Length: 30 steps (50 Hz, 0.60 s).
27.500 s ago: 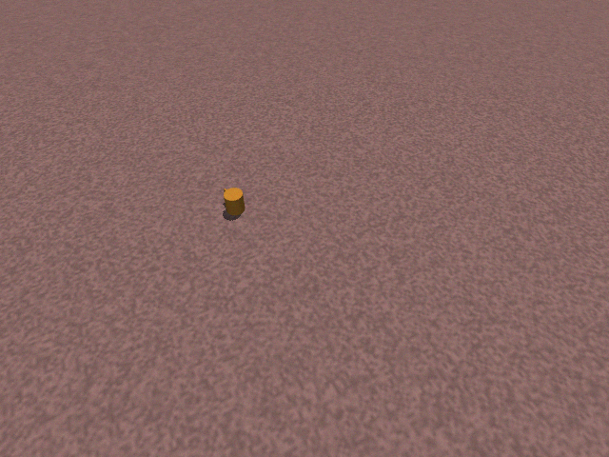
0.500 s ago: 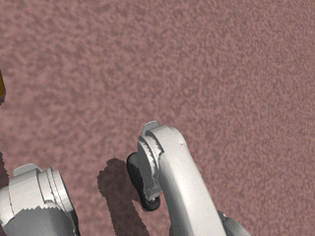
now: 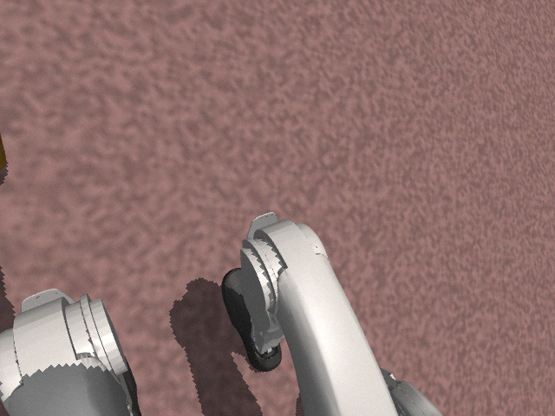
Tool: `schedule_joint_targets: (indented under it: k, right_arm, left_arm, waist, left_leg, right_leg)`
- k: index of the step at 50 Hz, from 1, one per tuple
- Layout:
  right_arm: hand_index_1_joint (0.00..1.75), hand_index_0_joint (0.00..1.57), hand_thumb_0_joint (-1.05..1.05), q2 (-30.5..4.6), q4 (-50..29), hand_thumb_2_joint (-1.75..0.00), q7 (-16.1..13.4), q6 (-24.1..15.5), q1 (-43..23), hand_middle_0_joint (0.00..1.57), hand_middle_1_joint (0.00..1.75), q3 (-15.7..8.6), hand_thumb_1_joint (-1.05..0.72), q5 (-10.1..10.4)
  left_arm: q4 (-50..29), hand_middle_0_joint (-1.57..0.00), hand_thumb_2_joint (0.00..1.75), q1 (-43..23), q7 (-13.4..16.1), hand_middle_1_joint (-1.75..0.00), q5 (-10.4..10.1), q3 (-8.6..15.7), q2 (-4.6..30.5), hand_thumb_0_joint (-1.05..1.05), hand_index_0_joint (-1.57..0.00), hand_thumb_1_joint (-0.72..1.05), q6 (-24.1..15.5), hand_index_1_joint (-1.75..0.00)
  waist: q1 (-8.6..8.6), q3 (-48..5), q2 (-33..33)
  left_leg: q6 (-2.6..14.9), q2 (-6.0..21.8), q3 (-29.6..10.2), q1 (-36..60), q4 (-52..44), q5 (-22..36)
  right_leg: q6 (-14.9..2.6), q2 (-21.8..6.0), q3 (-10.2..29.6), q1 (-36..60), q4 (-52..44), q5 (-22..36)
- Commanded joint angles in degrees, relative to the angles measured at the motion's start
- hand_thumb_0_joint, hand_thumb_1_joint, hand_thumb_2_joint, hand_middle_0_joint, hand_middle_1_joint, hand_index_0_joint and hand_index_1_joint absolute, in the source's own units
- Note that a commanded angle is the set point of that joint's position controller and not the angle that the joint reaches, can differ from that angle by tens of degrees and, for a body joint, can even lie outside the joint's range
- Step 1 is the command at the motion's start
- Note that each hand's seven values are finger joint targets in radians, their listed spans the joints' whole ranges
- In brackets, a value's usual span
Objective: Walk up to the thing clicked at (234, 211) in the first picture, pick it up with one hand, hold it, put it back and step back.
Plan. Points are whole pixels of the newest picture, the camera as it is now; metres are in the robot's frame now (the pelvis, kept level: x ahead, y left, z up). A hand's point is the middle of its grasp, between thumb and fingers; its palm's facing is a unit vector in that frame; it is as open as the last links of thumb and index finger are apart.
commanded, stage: close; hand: left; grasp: from above
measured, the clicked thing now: out of the picture +0.54 +0.27 -0.27
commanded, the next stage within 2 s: settle in 0.80 s
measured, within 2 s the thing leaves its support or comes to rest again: neither
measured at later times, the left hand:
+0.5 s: hand out of the picture +0.51 +0.26 -0.22, palm faces -0.40 -0.11 -0.91, open 12.6 cm
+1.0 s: hand out of the picture +0.52 +0.26 -0.22, palm faces -0.40 -0.11 -0.91, open 12.7 cm
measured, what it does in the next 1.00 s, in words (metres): stands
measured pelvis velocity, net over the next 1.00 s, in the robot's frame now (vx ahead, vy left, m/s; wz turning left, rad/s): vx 0.00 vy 0.00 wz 0.00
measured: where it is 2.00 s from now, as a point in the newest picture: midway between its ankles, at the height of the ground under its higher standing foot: (195, 375)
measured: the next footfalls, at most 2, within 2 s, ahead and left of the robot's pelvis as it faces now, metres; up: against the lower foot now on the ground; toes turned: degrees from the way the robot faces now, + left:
none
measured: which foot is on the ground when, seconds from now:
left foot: down 0.00-1.00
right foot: down 0.00-1.00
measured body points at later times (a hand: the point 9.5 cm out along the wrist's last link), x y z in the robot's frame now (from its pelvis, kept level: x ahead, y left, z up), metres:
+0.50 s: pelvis +0.00 +0.00 +0.00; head +0.28 +0.11 +0.33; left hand +0.53 +0.26 -0.17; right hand +0.03 -0.25 -0.06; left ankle +0.06 +0.12 -0.29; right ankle +0.12 -0.13 -0.29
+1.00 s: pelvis +0.00 +0.00 +0.00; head +0.29 +0.10 +0.33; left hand +0.53 +0.26 -0.17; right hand +0.03 -0.25 -0.06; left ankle +0.06 +0.12 -0.29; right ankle +0.12 -0.13 -0.29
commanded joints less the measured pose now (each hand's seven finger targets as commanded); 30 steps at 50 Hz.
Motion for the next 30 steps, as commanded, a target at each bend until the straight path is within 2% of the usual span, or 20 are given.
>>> schedule_joint_targets:
  k: [1, 2, 3, 4, 5, 6, 7, 8, 9, 10, 11, 12, 15, 17, 18, 23, 27, 28, 29, 30]
  right_arm:
    - [0.3, 0.2, 0.0, -17.6, 1.1, -0.91, -0.9, 0.3, 12.7, 0.2, 0.3, -5.4, -0.94, 0.0]
    - [0.3, 0.2, 0.0, -17.5, 1.2, -0.9, -0.9, 0.4, 13.3, 0.2, 0.3, -4.9, -0.91, -0.2]
    - [0.3, 0.2, 0.0, -17.4, 0.8, -0.91, -1.0, 0.5, 12.6, 0.2, 0.3, -5.1, -0.91, 0.2]
    - [0.3, 0.2, 0.0, -17.8, 0.8, -0.9, -0.9, 0.3, 12.9, 0.2, 0.3, -5.2, -0.91, 0.2]
    - [0.3, 0.2, 0.0, -18.1, 1.0, -0.91, -1.1, 0.3, 12.9, 0.2, 0.3, -5.8, -0.91, 0.1]
    - [0.3, 0.2, 0.0, -17.8, 1.2, -0.9, -1.0, 0.4, 13.0, 0.2, 0.3, -5.2, -0.91, 0.0]
    - [0.3, 0.2, 0.0, -17.7, 0.8, -0.9, -1.0, 0.2, 12.7, 0.2, 0.3, -5.4, -0.91, 0.1]
    - [0.3, 0.2, 0.0, -17.8, 1.0, -0.9, -1.1, 0.2, 12.4, 0.2, 0.3, -5.4, -0.91, 0.1]
    - [0.3, 0.2, 0.0, -17.8, 0.7, -0.91, -1.0, 0.2, 12.8, 0.2, 0.3, -5.3, -0.91, 0.0]
    - [0.3, 0.2, 0.0, -17.8, 1.0, -0.9, -0.9, 0.2, 12.9, 0.2, 0.3, -5.6, -0.91, -0.1]
    - [0.3, 0.2, 0.0, -17.9, 1.1, -0.91, -1.1, 0.2, 12.4, 0.2, 0.3, -5.6, -0.91, 0.1]
    - [0.3, 0.2, 0.0, -17.5, 1.0, -0.91, -1.0, 0.3, 12.6, 0.2, 0.3, -5.3, -0.91, 0.0]
    - [0.3, 0.2, 0.0, -17.5, 1.0, -0.9, -0.9, 0.3, 13.2, 0.2, 0.3, -5.1, -0.91, 0.1]
    - [0.3, 0.2, 0.0, -18.4, 0.9, -0.91, -1.0, 0.1, 12.8, 0.2, 0.3, -5.8, -0.91, -0.1]
    - [0.3, 0.2, 0.0, -18.0, 1.0, -0.91, -1.0, 0.3, 13.2, 0.2, 0.3, -5.4, -0.91, 0.0]
    - [0.3, 0.2, 0.0, -17.9, 0.9, -0.9, -0.6, 0.1, 13.6, 0.2, 0.3, -4.8, -0.91, 0.0]
    - [0.3, 0.2, 0.0, -18.0, 0.7, -0.91, -0.9, 0.2, 12.9, 0.2, 0.3, -4.8, -0.91, 0.0]
    - [0.3, 0.2, 0.0, -18.1, 0.4, -0.91, -0.9, 0.0, 12.9, 0.2, 0.3, -4.9, -0.94, -0.1]
    - [0.3, 0.2, 0.0, -18.0, 0.5, -0.9, -1.0, 0.1, 12.7, 0.2, 0.3, -4.7, -0.91, -0.1]
    - [0.3, 0.2, 0.0, -18.2, 0.4, -0.91, -1.1, -0.1, 12.4, 0.2, 0.3, -5.2, -0.94, 0.0]
  left_arm:
    - [-1.6, -0.14, 1.29, -9.9, -0.5, -1.5, 0.2, -0.6, 5.9, 0.0, -0.17, -0.38, 0.7, -1.48]
    - [-2.3, -0.14, 1.31, -11.1, -0.4, -1.42, 0.4, 0.1, 6.3, 0.0, -0.16, -0.33, 0.6, -1.4]
    - [-2.0, -0.14, 1.28, -10.3, -0.6, -1.39, 0.3, -0.4, 6.0, 0.0, -0.15, -0.36, 0.6, -1.38]
    - [-1.0, -0.13, 1.26, -9.7, -0.6, -1.38, 0.3, -0.1, 5.8, 0.0, -0.15, -0.35, 0.5, -1.36]
    - [-0.3, -0.13, 1.24, -9.1, -0.7, -1.36, 0.1, -1.0, 4.4, 0.0, -0.14, -0.36, 0.5, -1.35]
    - [-0.5, -0.13, 1.24, -9.3, -0.6, -1.37, 0.4, -0.7, 5.2, 0.0, -0.14, -0.35, 0.4, -1.35]
    - [-1.2, -0.13, 1.23, -10.4, -0.6, -1.36, 0.4, -0.8, 4.9, 0.0, -0.14, -0.36, 0.3, -1.34]
    - [-1.4, -0.12, 1.21, -10.0, -0.4, -1.36, 0.4, -0.5, 6.1, 0.0, -0.14, -0.35, 0.3, -1.34]
    - [-2.0, -0.13, 1.24, -10.2, -0.4, -1.36, 1.0, -0.3, 5.9, 0.0, -0.14, -0.36, 0.4, -1.35]
    - [-1.3, -0.12, 1.19, -9.5, -0.5, -1.35, 0.7, -0.7, 5.3, 0.0, -0.14, -0.36, 0.6, -1.32]
    - [-2.2, -0.12, 1.22, -10.5, -0.3, -1.35, 0.5, -0.8, 5.7, 0.0, -0.14, -0.37, 0.4, -1.33]
    - [0.2, -0.13, 1.24, -8.8, -0.2, -1.36, 0.6, -0.7, 4.8, 0.0, -0.14, -0.36, 0.7, -1.35]
    - [-2.4, -0.14, 1.28, -10.7, -0.3, -1.39, 0.5, -0.7, 5.1, 0.0, -0.15, -0.34, 0.5, -1.37]
    - [-1.2, -0.14, 1.26, -10.1, -0.3, -1.39, 0.2, -0.9, 5.6, 0.0, -0.15, -0.35, 0.6, -1.37]
    - [-1.1, -0.14, 1.27, -9.2, -0.3, -1.38, 0.5, -0.7, 5.5, 0.0, -0.15, -0.35, 0.7, -1.37]
    - [-1.1, -0.14, 1.28, -9.9, -0.7, -1.4, 0.3, -1.1, 4.2, 0.0, -0.16, -0.32, 0.9, -1.38]
    - [0.3, -0.15, 1.33, -10.0, -0.6, -1.43, -0.1, -1.4, 4.9, 0.0, -0.16, -0.32, 0.6, -1.42]
    - [-1.4, -0.14, 1.25, -11.1, -0.8, -1.49, 0.0, -1.1, 5.5, 0.0, -0.16, -0.4, 0.4, -1.47]
    - [-2.4, -0.14, 1.31, -12.3, -0.4, -1.41, 0.1, -0.3, 6.6, 0.0, -0.15, -0.35, 0.3, -1.39]
    - [-1.2, -0.13, 1.25, -10.8, -0.5, -1.46, 0.3, -0.5, 6.1, 0.0, -0.15, -0.43, 0.6, -1.45]
  waist:
    - [-2.86, -34.6, 21.7]
    - [-2.78, -36.8, 21.9]
    - [-2.77, -35.7, 21.3]
    - [-2.96, -34.4, 20.9]
    - [-3.51, -32.3, 20.5]
    - [-3.23, -33.9, 21.4]
    - [-3.48, -32.1, 21.4]
    - [-2.5, -33.2, 21.9]
    - [-2.82, -34.3, 22.5]
    - [-2.87, -33.9, 22.3]
    - [-2.85, -33.5, 22.3]
    - [-3.03, -32.6, 21.2]
    - [-3.08, -35.4, 22.1]
    - [-3.41, -32.7, 21.2]
    - [-2.74, -33.4, 21.7]
    - [-4.03, -34.2, 21.9]
    - [-4.14, -31.5, 21.0]
    - [-3.91, -32.1, 21.7]
    - [-3.03, -33.5, 22.7]
    - [-2.94, -31.5, 22.4]
  left_leg:
    - [0.91, 1.0, 4.7, 24.0, -16.3, 10.4]
    - [0.83, 1.1, 4.3, 24.7, -16.2, 11.7]
    - [0.95, 1.1, 4.4, 24.1, -16.1, 10.9]
    - [0.98, 1.0, 4.3, 23.2, -15.9, 10.6]
    - [0.87, 1.1, 4.3, 22.8, -16.3, 9.3]
    - [0.76, 1.1, 4.1, 23.6, -16.7, 9.6]
    - [0.7, 1.1, 3.9, 23.6, -16.7, 8.7]
    - [0.77, 1.2, 4.0, 23.6, -16.8, 8.6]
    - [0.77, 1.0, 4.2, 24.6, -16.2, 10.2]
    - [0.68, 1.1, 4.4, 24.5, -16.9, 9.9]
    - [0.76, 1.1, 4.5, 23.6, -16.3, 9.9]
    - [0.75, 1.0, 4.2, 23.2, -16.7, 9.5]
    - [0.8, 1.0, 4.4, 24.6, -15.6, 12.1]
    - [0.86, 1.0, 4.7, 22.8, -16.3, 10.3]
    - [0.69, 1.0, 4.4, 23.7, -16.8, 10.5]
    - [0.66, 1.1, 3.9, 25.4, -16.0, 12.9]
    - [0.82, 1.1, 3.9, 23.1, -16.7, 8.8]
    - [0.86, 1.0, 4.3, 23.4, -16.5, 8.7]
    - [0.78, 1.1, 4.2, 23.9, -16.5, 8.7]
    - [0.68, 1.0, 4.1, 23.5, -16.9, 7.8]
  right_leg:
    - [-5.65, 2.3, -6.4, 23.8, -10.4, 11.0]
    - [-5.58, 2.2, -6.7, 24.3, -10.2, 12.1]
    - [-5.65, 2.3, -6.7, 23.8, -10.2, 11.4]
    - [-5.65, 2.1, -6.6, 22.9, -10.3, 11.0]
    - [-5.76, 2.3, -6.8, 21.9, -10.4, 10.0]
    - [-5.65, 2.3, -6.9, 22.5, -10.3, 10.2]
    - [-5.78, 2.2, -6.8, 20.9, -10.2, 9.6]
    - [-5.74, 2.3, -6.7, 21.6, -10.4, 9.4]
    - [-5.62, 2.1, -6.6, 22.3, -10.2, 10.9]
    - [-5.63, 2.2, -6.6, 22.8, -10.2, 10.7]
    - [-5.7, 2.3, -6.5, 22.5, -10.3, 10.7]
    - [-5.78, 2.2, -6.6, 21.8, -10.5, 10.2]
    - [-5.67, 2.2, -6.6, 23.6, -10.2, 12.5]
    - [-5.74, 2.4, -6.6, 23.3, -10.8, 11.0]
    - [-5.75, 2.3, -6.6, 23.0, -10.4, 10.9]
    - [-5.6, 2.2, -6.8, 22.9, -10.1, 12.7]
    - [-5.62, 2.4, -6.8, 21.8, -10.8, 9.9]
    - [-5.6, 2.3, -6.6, 22.1, -10.8, 9.8]
    - [-5.8, 2.2, -6.6, 22.1, -10.8, 9.7]
    - [-5.93, 2.1, -6.5, 20.7, -10.6, 9.0]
